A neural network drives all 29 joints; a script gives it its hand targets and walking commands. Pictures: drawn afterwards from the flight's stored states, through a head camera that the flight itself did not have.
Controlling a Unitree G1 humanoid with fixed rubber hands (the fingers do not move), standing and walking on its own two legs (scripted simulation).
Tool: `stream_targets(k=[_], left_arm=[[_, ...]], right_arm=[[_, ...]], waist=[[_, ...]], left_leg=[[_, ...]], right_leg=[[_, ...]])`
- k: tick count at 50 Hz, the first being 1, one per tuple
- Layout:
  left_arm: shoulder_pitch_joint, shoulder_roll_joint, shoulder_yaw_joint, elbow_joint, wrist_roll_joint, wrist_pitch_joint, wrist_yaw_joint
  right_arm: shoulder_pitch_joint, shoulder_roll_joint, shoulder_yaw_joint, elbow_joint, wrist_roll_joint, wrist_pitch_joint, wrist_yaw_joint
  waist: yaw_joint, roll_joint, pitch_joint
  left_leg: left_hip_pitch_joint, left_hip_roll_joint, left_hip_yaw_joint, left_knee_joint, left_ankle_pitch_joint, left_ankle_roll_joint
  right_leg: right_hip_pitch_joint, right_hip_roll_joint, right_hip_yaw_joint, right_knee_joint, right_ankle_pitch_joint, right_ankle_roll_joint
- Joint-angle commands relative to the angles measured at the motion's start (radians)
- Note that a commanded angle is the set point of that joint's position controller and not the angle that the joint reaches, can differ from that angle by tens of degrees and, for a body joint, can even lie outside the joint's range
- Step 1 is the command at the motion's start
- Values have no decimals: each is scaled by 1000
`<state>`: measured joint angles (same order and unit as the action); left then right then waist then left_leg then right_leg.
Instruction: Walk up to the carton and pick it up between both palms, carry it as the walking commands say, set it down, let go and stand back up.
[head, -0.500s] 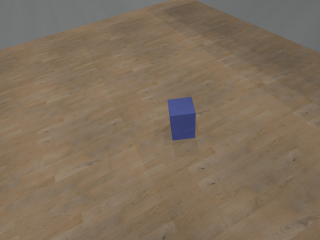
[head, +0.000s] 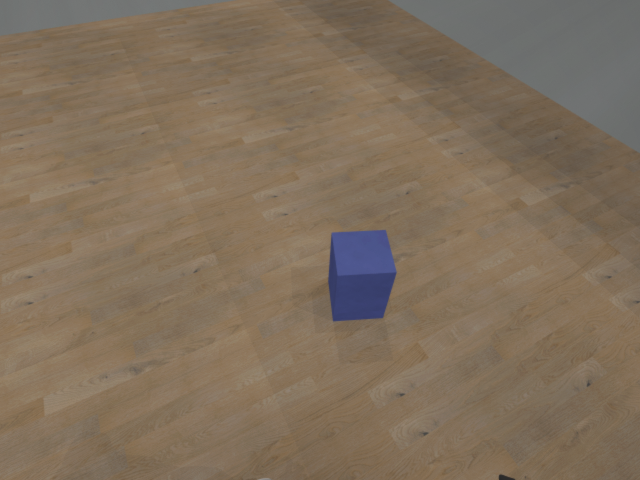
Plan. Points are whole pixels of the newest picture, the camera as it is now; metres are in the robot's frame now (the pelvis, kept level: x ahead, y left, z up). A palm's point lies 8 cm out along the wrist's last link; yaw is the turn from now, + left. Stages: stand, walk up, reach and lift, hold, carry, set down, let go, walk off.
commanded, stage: walk up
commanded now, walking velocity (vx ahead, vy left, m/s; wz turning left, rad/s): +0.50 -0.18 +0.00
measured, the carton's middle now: (358, 277) +0.84 -0.10 -0.62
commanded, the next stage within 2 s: none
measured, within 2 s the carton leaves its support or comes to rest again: neither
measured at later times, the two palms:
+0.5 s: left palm (197, 407) +0.25 +0.20 -0.11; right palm out of the picture +0.17 -0.29 -0.12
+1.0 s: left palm (227, 387) +0.26 +0.16 -0.08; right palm (552, 373) +0.32 -0.34 -0.13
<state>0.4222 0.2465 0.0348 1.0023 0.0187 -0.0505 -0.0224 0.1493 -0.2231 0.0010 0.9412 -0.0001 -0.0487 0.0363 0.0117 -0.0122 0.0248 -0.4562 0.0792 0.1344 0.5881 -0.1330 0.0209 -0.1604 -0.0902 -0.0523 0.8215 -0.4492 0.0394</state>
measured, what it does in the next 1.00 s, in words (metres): walks ahead: right foot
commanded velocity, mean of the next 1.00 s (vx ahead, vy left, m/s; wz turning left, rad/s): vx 0.32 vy -0.05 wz -0.03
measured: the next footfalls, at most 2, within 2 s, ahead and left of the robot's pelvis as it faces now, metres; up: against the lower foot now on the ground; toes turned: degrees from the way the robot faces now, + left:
right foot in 0.54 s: +0.38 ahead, -0.19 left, +0.00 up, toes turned -7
left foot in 1.16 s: +0.37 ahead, +0.08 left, +0.00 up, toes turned +7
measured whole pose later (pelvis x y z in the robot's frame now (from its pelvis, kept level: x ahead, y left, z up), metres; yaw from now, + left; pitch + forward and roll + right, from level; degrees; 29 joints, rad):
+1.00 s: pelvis +0.27 -0.10 +0.03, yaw +1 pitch +0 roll +4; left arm 0.34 0.22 0.03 1.01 0.02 -0.04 -0.02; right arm 0.26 -0.25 0.00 0.96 0.00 0.04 0.02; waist 0.02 0.03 0.03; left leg -0.42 0.09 0.06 0.87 -0.31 -0.07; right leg -0.23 -0.08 -0.12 0.32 -0.09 -0.05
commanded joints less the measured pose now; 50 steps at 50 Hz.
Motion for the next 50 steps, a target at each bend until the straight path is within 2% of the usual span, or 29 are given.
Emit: stream_targets(k=[1,3,6,7,9,10,11,12,14,16,18,22,23,24,25,26,27,29,32,34,35,36,37,39,43,46,48,49,50], left_arm=[[20,36,17,-15,0,21,-3],[-15,41,22,7,7,32,-11],[-88,45,13,-9,6,49,-25],[-136,49,13,-19,8,50,-29],[-193,58,15,-26,6,47,-34],[-214,64,14,-36,10,49,-38],[-225,52,9,-43,8,56,-40],[-260,48,12,-41,11,52,-47],[-292,55,14,-59,10,48,-44],[-326,32,4,-76,13,49,-49],[-339,41,5,-85,12,49,-52],[-284,43,1,-89,10,39,-47],[-267,54,-1,-71,0,32,-40],[-168,58,-1,-40,0,21,-36],[-37,129,24,27,4,0,-21],[84,223,58,48,15,-22,-4],[149,263,61,48,9,-25,6],[-46,185,40,12,7,-14,11],[-100,114,23,-7,6,-15,17],[-134,110,27,-16,15,-9,18],[-105,116,29,-24,17,-6,21],[-53,125,40,3,8,-7,29],[-43,135,41,-7,7,-8,29],[-15,118,42,-7,2,-14,28],[-54,139,47,-15,12,-4,27],[-22,133,48,-15,15,5,31],[-21,146,44,-13,9,6,36],[-30,129,41,-4,19,8,41],[-36,132,44,-12,19,16,42]], right_arm=[[216,-163,-76,-8,-24,-30,-31],[210,-136,-73,-2,-18,-37,-31],[270,-137,-76,-2,-15,-39,-31],[276,-142,-83,-6,-13,-40,-33],[308,-160,-92,1,-9,-42,-35],[303,-161,-98,-13,-11,-44,-36],[306,-163,-101,-21,-8,-40,-38],[316,-154,-107,-24,-8,-38,-44],[352,-153,-100,-19,-10,-33,-45],[316,-159,-113,-29,-18,-28,-51],[320,-154,-106,-30,-23,-14,-55],[255,-196,-129,-37,-19,2,-57],[271,-193,-126,-18,-22,9,-57],[246,-174,-117,-25,-20,12,-52],[253,-159,-108,-39,-18,9,-47],[305,-74,-70,-31,-21,8,-42],[287,-61,-57,-40,-19,26,-46],[282,-71,-76,-35,-29,39,-36],[240,-98,-85,-5,-22,67,-26],[199,-81,-76,0,-29,79,-19],[218,-78,-70,20,-30,88,-17],[216,-74,-70,29,-30,96,-24],[189,-73,-63,22,-27,92,-19],[164,-67,-63,26,-26,92,-15],[151,-64,-64,1,-25,95,-17],[115,-51,-60,3,-23,87,-20],[103,-45,-49,-16,-25,80,-22],[51,-35,-39,-17,-24,77,-29],[104,-36,-44,-2,-20,72,-33]], waist=[[-16,142,-28],[-5,164,13],[-15,199,56],[-29,196,57],[-37,215,52],[-39,173,48],[-33,223,70],[-48,183,49],[-58,149,35],[-65,200,34],[-70,195,48],[-23,209,10],[-26,175,-21],[6,155,-67],[49,-34,-172],[74,-284,-256],[73,-294,-240],[2,-181,-79],[-19,-196,7],[-35,-226,91],[-24,-171,86],[-14,-52,48],[-2,-23,58],[6,-63,39],[2,-191,25],[36,-108,-28],[49,-166,-12],[55,-123,2],[46,-167,-33]], left_leg=[[357,269,-365,-326,77,-32],[312,242,-280,-359,115,-27],[291,246,-247,-429,-45,-37],[335,263,-251,-438,10,4],[356,261,-225,-417,60,20],[357,260,-211,-429,57,45],[355,264,-155,-417,90,34],[417,275,-143,-424,69,57],[474,271,-126,-378,192,35],[498,283,-96,-387,159,73],[484,266,-89,-378,138,59],[418,267,-32,-291,247,36],[447,232,-12,-190,292,27],[413,192,5,-61,283,10],[332,114,-2,141,155,-28],[52,-42,-18,384,-386,-47],[-53,-57,-101,521,-529,-24],[-44,13,-162,575,-391,-19],[26,16,-136,506,-209,-49],[47,36,-85,497,-162,-60],[18,25,-78,506,-127,-68],[4,40,-110,501,-109,-71],[-32,40,-101,484,-115,-83],[-46,45,-110,444,-61,-92],[-17,23,-68,387,-109,-68],[-33,-5,-60,267,-182,-82],[-25,-12,-63,190,-162,-83],[6,-8,-69,95,-195,-79],[71,-25,-55,56,-220,-69]], right_leg=[[-383,-48,108,344,155,-38],[-354,-50,83,311,211,-23],[-414,-45,50,266,320,5],[-456,-41,35,245,320,9],[-484,-49,39,206,358,9],[-489,-44,28,187,364,15],[-500,-49,22,186,373,20],[-528,-51,16,160,381,16],[-555,-44,18,113,375,11],[-528,-54,19,10,335,25],[-506,-34,1,-62,315,25],[-283,-21,-55,-244,265,-13],[-237,-4,-61,-331,272,-17],[-132,14,-68,-425,333,-23],[62,-23,-27,-437,415,-44],[286,-296,331,-496,590,-75],[318,-384,512,-547,595,-113],[95,-314,353,-606,314,-106],[-108,-168,198,-676,107,-65],[-246,-180,175,-742,-95,-81],[-194,-200,224,-755,-90,-52],[-126,-237,256,-734,-44,-61],[-88,-241,260,-726,4,-84],[-52,-213,178,-675,127,-76],[-93,-189,147,-696,-35,-100],[31,-186,154,-655,41,-138],[28,-183,170,-647,77,-156],[18,-199,152,-622,200,-173],[1,-185,171,-608,140,-167]])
